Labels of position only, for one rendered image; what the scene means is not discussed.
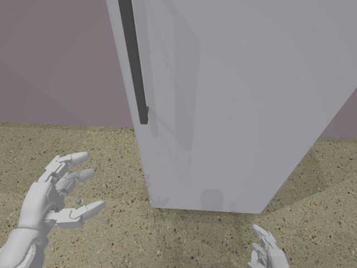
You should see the handle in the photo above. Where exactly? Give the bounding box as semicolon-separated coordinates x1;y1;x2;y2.
118;0;149;125

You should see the robot left forearm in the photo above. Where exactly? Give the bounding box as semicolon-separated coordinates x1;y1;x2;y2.
0;227;49;268

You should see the right robot hand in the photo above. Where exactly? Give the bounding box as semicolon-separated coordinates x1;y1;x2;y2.
248;224;290;268

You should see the fridge door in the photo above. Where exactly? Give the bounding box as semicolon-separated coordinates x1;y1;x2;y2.
109;0;357;214

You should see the left robot hand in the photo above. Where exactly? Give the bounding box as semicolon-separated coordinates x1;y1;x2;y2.
17;152;105;236

